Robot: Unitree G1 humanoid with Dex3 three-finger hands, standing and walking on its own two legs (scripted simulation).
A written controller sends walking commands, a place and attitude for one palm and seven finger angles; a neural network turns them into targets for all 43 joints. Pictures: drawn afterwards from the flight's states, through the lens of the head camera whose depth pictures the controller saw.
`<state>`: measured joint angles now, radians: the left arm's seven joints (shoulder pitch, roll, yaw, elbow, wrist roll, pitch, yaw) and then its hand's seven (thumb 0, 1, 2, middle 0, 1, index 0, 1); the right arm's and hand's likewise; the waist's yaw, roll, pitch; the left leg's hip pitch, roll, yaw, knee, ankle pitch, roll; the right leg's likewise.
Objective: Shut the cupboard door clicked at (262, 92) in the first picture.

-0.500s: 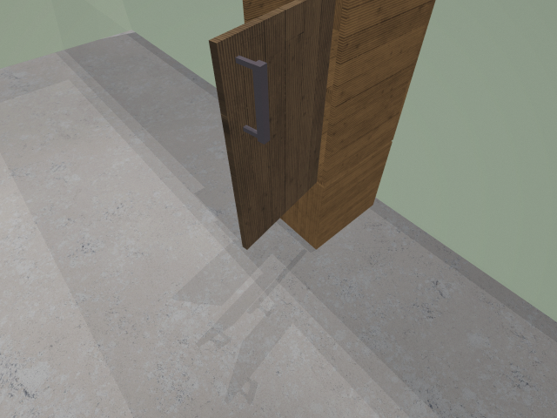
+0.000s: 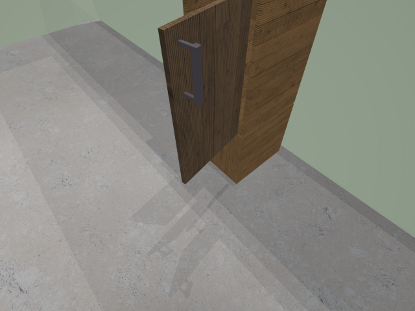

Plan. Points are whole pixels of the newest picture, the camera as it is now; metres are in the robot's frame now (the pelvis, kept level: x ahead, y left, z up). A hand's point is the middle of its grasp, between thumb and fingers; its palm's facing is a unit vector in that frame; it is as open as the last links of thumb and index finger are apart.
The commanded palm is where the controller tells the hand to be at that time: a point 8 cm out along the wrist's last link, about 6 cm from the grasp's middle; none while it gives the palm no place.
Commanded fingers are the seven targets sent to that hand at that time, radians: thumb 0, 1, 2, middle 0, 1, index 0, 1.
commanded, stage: look at it before walking up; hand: left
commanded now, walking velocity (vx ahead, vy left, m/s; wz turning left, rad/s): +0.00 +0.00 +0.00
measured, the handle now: (191, 74) +0.62 +0.08 +0.12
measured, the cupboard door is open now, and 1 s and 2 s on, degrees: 100 100 100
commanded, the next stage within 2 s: walk around to get in front in 0.34 s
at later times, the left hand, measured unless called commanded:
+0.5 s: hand out of the picture +0.04 +0.22 -0.17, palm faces +0.00 -0.96 -0.29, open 7.4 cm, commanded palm none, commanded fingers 0.00 0.90 0.90 -0.20 -0.30 -0.20 -0.30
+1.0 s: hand out of the picture +0.10 +0.19 -0.18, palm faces -0.19 -0.94 -0.29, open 7.4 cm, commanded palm none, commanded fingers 0.00 0.90 0.90 -0.20 -0.30 -0.20 -0.30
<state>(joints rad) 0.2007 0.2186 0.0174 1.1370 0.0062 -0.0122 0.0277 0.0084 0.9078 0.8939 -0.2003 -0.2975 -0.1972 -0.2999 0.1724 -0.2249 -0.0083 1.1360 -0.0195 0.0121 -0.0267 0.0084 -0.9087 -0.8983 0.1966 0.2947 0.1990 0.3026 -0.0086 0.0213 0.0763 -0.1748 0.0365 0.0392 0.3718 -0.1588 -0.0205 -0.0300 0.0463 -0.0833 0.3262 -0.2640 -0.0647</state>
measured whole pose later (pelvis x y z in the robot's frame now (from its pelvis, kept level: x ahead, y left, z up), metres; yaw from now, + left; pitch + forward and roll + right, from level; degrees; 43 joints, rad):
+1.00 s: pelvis -0.02 -0.01 -0.03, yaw -14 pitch +0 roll +1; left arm 0.18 0.21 0.09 0.94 0.03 0.04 -0.01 0.01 0.91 0.89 -0.20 -0.30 -0.20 -0.30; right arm 0.20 -0.21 -0.06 0.99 -0.03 0.05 -0.03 0.01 -0.91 -0.90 0.20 0.30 0.20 0.30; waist 0.02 0.03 0.12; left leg -0.35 0.15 0.20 0.73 -0.41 -0.04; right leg -0.32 -0.02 -0.02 0.65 -0.34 -0.04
